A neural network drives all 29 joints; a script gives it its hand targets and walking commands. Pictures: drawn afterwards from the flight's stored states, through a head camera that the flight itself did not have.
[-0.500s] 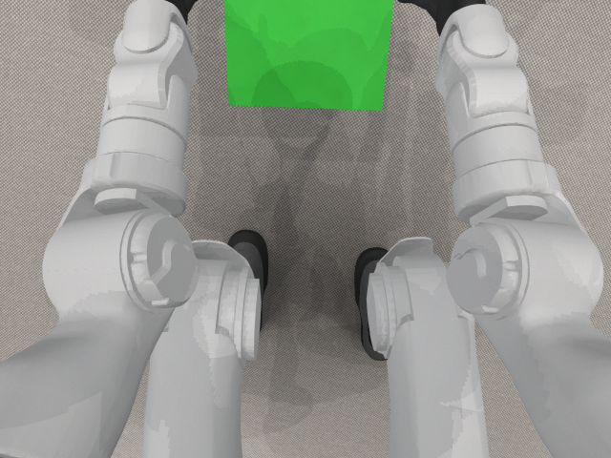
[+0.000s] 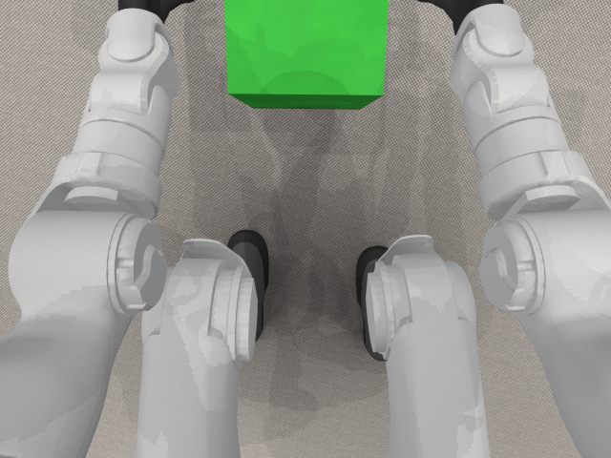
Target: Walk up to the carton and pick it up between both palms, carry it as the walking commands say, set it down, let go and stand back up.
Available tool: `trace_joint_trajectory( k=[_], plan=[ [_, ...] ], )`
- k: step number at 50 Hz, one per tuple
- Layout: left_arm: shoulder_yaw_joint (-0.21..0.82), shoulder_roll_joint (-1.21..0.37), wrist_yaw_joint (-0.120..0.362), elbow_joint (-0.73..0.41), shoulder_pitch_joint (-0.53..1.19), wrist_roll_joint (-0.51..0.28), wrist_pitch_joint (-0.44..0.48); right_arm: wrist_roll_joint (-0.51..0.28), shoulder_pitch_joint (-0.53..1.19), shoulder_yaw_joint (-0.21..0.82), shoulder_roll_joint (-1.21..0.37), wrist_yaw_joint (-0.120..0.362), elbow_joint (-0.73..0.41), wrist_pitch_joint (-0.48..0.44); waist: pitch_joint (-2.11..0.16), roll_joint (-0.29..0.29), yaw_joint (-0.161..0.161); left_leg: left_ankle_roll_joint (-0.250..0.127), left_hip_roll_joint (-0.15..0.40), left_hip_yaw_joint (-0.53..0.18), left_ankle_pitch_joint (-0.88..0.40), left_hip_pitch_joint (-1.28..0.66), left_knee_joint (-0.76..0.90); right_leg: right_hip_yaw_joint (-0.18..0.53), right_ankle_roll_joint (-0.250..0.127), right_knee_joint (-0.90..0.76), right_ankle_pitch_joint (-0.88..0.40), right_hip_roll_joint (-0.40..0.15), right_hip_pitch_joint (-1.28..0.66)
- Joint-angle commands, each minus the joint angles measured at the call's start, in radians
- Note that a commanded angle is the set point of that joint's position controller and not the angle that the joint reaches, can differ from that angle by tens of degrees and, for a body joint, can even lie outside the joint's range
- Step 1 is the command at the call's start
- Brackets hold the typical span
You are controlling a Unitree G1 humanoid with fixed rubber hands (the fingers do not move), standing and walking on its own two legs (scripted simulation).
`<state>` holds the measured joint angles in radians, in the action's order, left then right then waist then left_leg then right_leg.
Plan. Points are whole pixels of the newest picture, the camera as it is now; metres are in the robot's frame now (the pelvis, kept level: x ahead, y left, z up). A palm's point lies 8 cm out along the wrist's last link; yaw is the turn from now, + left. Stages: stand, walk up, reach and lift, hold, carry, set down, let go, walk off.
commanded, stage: set down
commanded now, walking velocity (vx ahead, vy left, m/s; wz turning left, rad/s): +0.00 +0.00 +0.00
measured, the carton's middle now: (307, 19) +0.57 +0.01 -0.29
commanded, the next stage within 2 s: let go in 1.24 s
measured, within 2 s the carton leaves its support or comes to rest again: neither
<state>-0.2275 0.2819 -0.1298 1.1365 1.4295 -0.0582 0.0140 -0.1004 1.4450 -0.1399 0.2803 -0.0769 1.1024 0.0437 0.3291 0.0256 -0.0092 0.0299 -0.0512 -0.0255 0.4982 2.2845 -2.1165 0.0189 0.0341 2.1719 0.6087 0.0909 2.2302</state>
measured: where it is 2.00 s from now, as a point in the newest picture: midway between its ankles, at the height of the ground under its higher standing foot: (313, 314)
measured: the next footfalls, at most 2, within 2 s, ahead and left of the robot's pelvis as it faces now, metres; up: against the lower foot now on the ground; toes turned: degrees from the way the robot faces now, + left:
none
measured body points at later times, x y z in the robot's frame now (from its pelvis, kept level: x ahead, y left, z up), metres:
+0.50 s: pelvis +0.00 +0.00 +0.06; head +0.33 +0.00 +0.37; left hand +0.56 +0.18 -0.03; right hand +0.56 -0.15 -0.04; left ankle +0.13 +0.12 -0.35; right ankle +0.10 -0.12 -0.35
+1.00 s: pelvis +0.03 +0.00 +0.19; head +0.31 -0.01 +0.54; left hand +0.55 +0.19 +0.12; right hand +0.55 -0.16 +0.11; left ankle +0.13 +0.12 -0.35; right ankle +0.10 -0.12 -0.35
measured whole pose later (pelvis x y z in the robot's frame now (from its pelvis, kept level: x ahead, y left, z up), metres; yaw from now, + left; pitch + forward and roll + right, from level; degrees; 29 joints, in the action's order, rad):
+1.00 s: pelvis +0.03 +0.00 +0.19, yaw +0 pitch +44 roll +0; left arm -0.32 0.17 -0.11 0.75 1.04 -0.04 -0.19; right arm -0.03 1.04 -0.12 0.21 -0.08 0.76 0.21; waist -0.11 0.02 -0.01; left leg 0.03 -0.04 -0.04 0.42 1.80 -1.45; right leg 0.04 0.02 1.49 0.50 0.07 1.76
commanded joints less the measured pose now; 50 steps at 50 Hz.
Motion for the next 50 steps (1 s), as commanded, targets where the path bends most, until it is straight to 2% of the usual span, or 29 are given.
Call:
trace_joint_trajectory(
  k=[1,3,6,9,12,13,16,18,20,22,26,28,30,31,32,34,35,36,37,38,39,41,43,44,45,46,47,48,50],
  plan=[
    [0.026,0.11,-0.025,-0.164,0.171,-0.128,-0.01,-0.056,0.23,0.098,0.126,-0.051,-0.256,-0.007,-1.476,-0.12,-0.044,0.005,-0.014,0.088,-0.398,-0.755,0.059,-0.018,0.013,-0.197,-0.411,-0.026,-0.654],
    [0.047,0.085,-0.037,-0.318,0.187,-0.146,-0.028,-0.097,0.217,0.12,0.098,-0.055,-0.357,0.013,-1.608,-0.081,-0.063,0.012,-0.019,0.1,-0.397,-0.875,0.106,-0.036,0.005,-0.226,-0.369,-0.014,-0.703],
    [0.041,0.097,-0.05,-0.305,0.166,-0.148,-0.079,-0.081,0.243,0.09,0.156,-0.067,-0.417,0.05,-1.665,-0.115,-0.04,0.016,-0.014,0.098,-0.298,-0.894,0.141,-0.053,0.013,-0.257,-0.295,-0.015,-0.78],
    [0.02,0.106,-0.063,-0.327,0.157,-0.112,-0.129,-0.098,0.223,0.101,0.112,-0.065,-0.393,0.109,-1.559,-0.079,-0.087,0.014,-0.016,0.109,-0.183,-0.848,0.211,-0.051,0.007,-0.311,-0.187,-0.013,-0.754],
    [0.011,0.106,-0.064,-0.38,0.172,-0.103,-0.167,-0.067,0.187,0.079,0.086,-0.068,-0.342,0.153,-1.511,-0.054,-0.068,0.019,-0.024,0.108,-0.15,-0.858,0.273,-0.065,-0.002,-0.351,-0.162,-0.011,-0.762],
    [0.008,0.082,-0.062,-0.387,0.189,-0.121,-0.174,-0.044,0.188,0.064,0.107,-0.068,-0.383,0.153,-1.599,-0.097,-0.019,0.012,-0.033,0.108,-0.168,-0.941,0.267,-0.077,-0.002,-0.369,-0.176,-0.007,-0.823],
    [-0.006,0.059,-0.055,-0.509,0.208,-0.12,-0.186,-0.029,0.191,0.042,0.091,-0.073,-0.452,0.157,-1.651,-0.083,-0.025,0.012,-0.042,0.112,-0.207,-0.971,0.31,-0.057,-0.011,-0.422,-0.232,-0.004,-0.9],
    [0.0,0.037,-0.038,-0.385,0.134,-0.081,-0.186,-0.036,0.189,0.057,0.05,-0.056,-0.424,0.154,-1.505,-0.056,-0.076,-0.001,-0.043,0.106,-0.197,-0.904,0.34,-0.056,-0.009,-0.439,-0.215,-0.001,-0.799],
    [0.005,0.006,-0.038,-0.33,0.053,-0.063,-0.193,0.031,0.109,0.006,0.088,-0.05,-0.384,0.146,-1.457,-0.058,-0.014,0.015,-0.042,0.099,-0.22,-0.928,0.391,-0.086,-0.006,-0.463,-0.236,0.003,-0.776],
    [-0.025,-0.029,-0.018,-0.202,0.006,-0.032,-0.181,0.062,0.05,-0.012,0.027,-0.03,-0.254,0.138,-1.254,-0.056,-0.019,0.009,-0.042,0.103,-0.194,-0.818,0.403,-0.071,-0.003,-0.507,-0.204,0.002,-0.648],
    [-0.062,0.001,-0.023,-0.509,0.025,0.019,-0.137,0.076,-0.018,-0.041,0.048,-0.01,-0.417,0.12,-1.59,0.011,-0.05,0.019,-0.052,0.095,-0.439,-1.06,0.445,-0.073,0.003,-0.527,-0.438,0.035,-0.777],
    [-0.063,0.003,-0.025,-0.384,-0.054,0.037,-0.149,0.076,-0.033,-0.036,0.036,-0.008,-0.371,0.122,-1.476,-0.061,-0.054,0.008,-0.047,0.084,-0.36,-0.965,0.497,-0.076,0.015,-0.564,-0.367,0.03,-0.747],
    [-0.089,-0.015,-0.014,-0.355,-0.118,0.077,-0.162,0.099,-0.03,-0.082,0.072,-0.01,-0.388,0.123,-1.427,-0.024,-0.053,0.015,-0.049,0.101,-0.317,-0.973,0.551,-0.074,0.011,-0.633,-0.323,0.032,-0.761],
    [-0.065,-0.047,-0.011,-0.316,-0.142,0.053,-0.175,0.127,-0.052,-0.11,0.104,-0.011,-0.385,0.118,-1.451,-0.055,-0.001,0.016,-0.045,0.07,-0.333,-0.993,0.572,-0.088,0.014,-0.633,-0.345,0.034,-0.764],
    [-0.059,-0.038,-0.012,-0.526,-0.06,0.037,-0.171,0.098,-0.031,-0.077,0.092,-0.012,-0.488,0.12,-1.611,-0.037,-0.016,0.022,-0.057,0.089,-0.377,-1.079,0.572,-0.089,0.007,-0.633,-0.388,0.039,-0.861],
    [-0.064,-0.011,-0.016,-0.594,-0.072,0.04,-0.162,0.07,-0.073,-0.041,0.05,-0.01,-0.531,0.134,-1.642,-0.044,-0.049,0.015,-0.056,0.101,-0.414,-1.095,0.601,-0.067,0.015,-0.675,-0.452,0.042,-0.937],
    [-0.082,0.009,-0.005,-0.515,-0.122,0.047,-0.169,0.029,-0.032,-0.007,0.037,-0.009,-0.587,0.138,-1.63,-0.039,-0.107,0.007,-0.054,0.117,-0.394,-1.079,0.605,-0.05,0.019,-0.699,-0.437,0.038,-0.971],
    [-0.089,0.006,-0.009,-0.465,-0.169,0.015,-0.18,0.075,-0.09,-0.04,0.058,-0.014,-0.555,0.143,-1.625,-0.133,-0.044,0.001,-0.052,0.091,-0.43,-1.062,0.626,-0.061,0.031,-0.711,-0.496,0.036,-1.012],
    [-0.073,-0.033,0.0,-0.463,-0.197,0.041,-0.184,0.062,-0.146,-0.034,0.011,-0.002,-0.474,0.149,-1.535,-0.043,-0.058,0.011,-0.055,0.095,-0.419,-1.089,0.654,-0.058,0.024,-0.728,-0.461,0.036,-0.96],
    [-0.068,-0.037,0.006,-0.415,-0.21,0.044,-0.192,0.068,-0.091,-0.033,0.006,0.004,-0.508,0.153,-1.506,-0.129,-0.07,-0.003,-0.053,0.092,-0.395,-1.047,0.684,-0.076,0.036,-0.74,-0.429,0.034,-0.955],
    [-0.014,-0.126,0.029,-0.353,-0.199,0.032,-0.195,0.07,-0.083,-0.008,-0.031,0.015,-0.451,0.16,-1.305,-0.067,-0.038,0.006,-0.049,0.097,-0.334,-0.971,0.7,-0.047,0.02,-0.791,-0.378,0.024,-0.886],
    [-0.068,-0.047,0.022,-0.554,-0.161,0.038,-0.191,0.089,-0.089,-0.054,0.035,0.01,-0.586,0.153,-1.595,-0.085,-0.028,0.008,-0.058,0.084,-0.418,-1.162,0.732,-0.057,0.018,-0.807,-0.46,0.032,-1.048],
    [-0.144,0.029,0.02,-0.543,-0.226,0.06,-0.182,0.106,-0.179,-0.071,0.065,0.0,-0.57,0.16,-1.592,-0.115,-0.055,0.01,-0.056,0.104,-0.475,-1.097,0.74,-0.033,0.029,-0.842,-0.56,0.028,-1.117],
    [-0.085,-0.035,0.026,-0.482,-0.19,0.068,-0.181,0.084,-0.151,-0.025,-0.019,0.015,-0.493,0.163,-1.478,-0.047,-0.059,0.01,-0.051,0.098,-0.419,-1.163,0.786,-0.034,0.014,-0.87,-0.458,0.024,-1.056],
    [-0.137,0.026,0.024,-0.522,-0.202,0.091,-0.185,0.128,-0.205,-0.074,0.01,0.009,-0.463,0.17,-1.508,-0.108,-0.043,0.008,-0.055,0.097,-0.455,-1.11,0.81,-0.045,0.034,-0.891,-0.532,0.033,-1.12],
    [-0.115,-0.004,0.035,-0.577,-0.183,0.11,-0.192,0.122,-0.194,-0.07,0.0,0.015,-0.463,0.179,-1.521,-0.051,-0.07,0.016,-0.06,0.098,-0.408,-1.152,0.839,-0.035,0.017,-0.905,-0.486,0.028,-1.154],
    [-0.107,-0.019,0.034,-0.504,-0.226,0.096,-0.195,0.151,-0.183,-0.093,0.026,0.019,-0.448,0.174,-1.422,-0.095,-0.021,0.009,-0.061,0.089,-0.367,-1.138,0.859,-0.055,0.025,-0.931,-0.415,0.026,-1.077],
    [-0.144,0.006,0.04,-0.493,-0.217,0.145,-0.191,0.117,-0.198,-0.068,-0.03,0.024,-0.42,0.179,-1.462,-0.04,-0.086,0.007,-0.057,0.1,-0.374,-1.216,0.874,-0.04,0.022,-0.953,-0.416,0.025,-1.112],
    [-0.094,-0.049,0.049,-0.496,-0.272,0.099,-0.183,0.153,-0.212,-0.093,0.003,0.019,-0.539,0.156,-1.49,-0.116,0.002,0.002,-0.049,0.084,-0.461,-1.218,0.912,-0.047,0.034,-1.003,-0.53,0.027,-1.198]
  ],
)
